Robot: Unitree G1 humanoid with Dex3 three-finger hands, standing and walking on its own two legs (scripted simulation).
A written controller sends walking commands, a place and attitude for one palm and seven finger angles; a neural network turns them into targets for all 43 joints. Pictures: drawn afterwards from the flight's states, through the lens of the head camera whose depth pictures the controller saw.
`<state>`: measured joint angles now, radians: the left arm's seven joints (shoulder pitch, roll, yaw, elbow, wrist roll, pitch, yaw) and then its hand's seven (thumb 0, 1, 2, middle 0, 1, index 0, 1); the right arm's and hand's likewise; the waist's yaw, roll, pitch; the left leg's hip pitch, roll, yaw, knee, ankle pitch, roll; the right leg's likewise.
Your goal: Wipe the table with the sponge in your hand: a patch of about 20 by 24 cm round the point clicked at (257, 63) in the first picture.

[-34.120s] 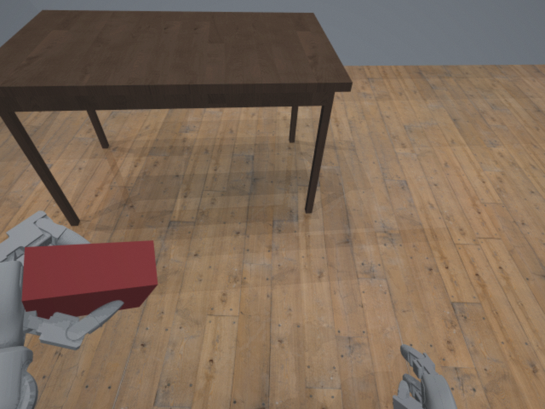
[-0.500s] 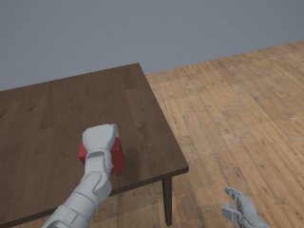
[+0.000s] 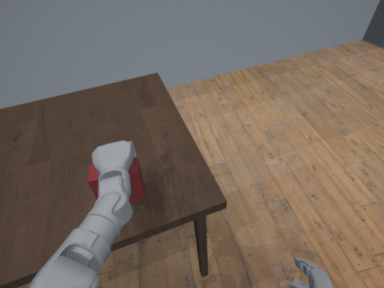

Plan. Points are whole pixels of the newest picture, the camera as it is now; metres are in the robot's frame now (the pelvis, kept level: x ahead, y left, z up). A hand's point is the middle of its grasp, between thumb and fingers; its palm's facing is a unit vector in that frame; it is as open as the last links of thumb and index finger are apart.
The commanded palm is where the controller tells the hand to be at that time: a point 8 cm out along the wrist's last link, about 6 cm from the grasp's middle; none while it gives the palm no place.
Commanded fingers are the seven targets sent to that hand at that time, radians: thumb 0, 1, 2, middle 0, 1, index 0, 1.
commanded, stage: wipe forward along the third lane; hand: left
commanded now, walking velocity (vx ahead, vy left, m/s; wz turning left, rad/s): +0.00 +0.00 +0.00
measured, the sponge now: (120, 188) +0.35 +0.22 -0.01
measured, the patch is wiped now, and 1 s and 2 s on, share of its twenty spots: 0.85 1.00 1.00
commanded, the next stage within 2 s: wipe back along the third lane in 0.84 s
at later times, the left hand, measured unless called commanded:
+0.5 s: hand (117, 154) +0.42 +0.23 +0.04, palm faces -0.07 -0.02 -1.00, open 9.3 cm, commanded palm +0.39 +0.23 +0.07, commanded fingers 0.00 0.10 1.30 -1.20 -1.60 -1.20 -1.60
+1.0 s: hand (114, 143) +0.46 +0.25 +0.04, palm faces -0.07 -0.02 -1.00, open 9.3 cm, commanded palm +0.42 +0.25 +0.06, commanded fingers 0.00 0.10 1.30 -1.20 -1.60 -1.20 -1.60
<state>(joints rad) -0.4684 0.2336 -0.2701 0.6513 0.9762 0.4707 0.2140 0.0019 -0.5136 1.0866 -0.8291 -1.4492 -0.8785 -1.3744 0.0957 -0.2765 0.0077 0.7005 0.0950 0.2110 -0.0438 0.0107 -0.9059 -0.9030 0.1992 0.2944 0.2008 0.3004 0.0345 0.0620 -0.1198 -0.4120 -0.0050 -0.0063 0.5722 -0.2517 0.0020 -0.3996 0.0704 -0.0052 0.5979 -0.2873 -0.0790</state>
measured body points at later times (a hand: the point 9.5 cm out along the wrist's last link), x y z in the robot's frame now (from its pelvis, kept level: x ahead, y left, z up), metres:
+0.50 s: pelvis +0.01 +0.01 +0.00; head +0.04 -0.01 +0.45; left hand +0.42 +0.23 +0.10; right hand +0.15 -0.25 -0.13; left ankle +0.02 +0.13 -0.73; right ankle +0.01 -0.07 -0.73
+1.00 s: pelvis +0.01 +0.03 +0.00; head +0.06 +0.03 +0.44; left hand +0.46 +0.25 +0.10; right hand +0.12 -0.23 -0.14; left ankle +0.02 +0.13 -0.73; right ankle +0.01 -0.07 -0.73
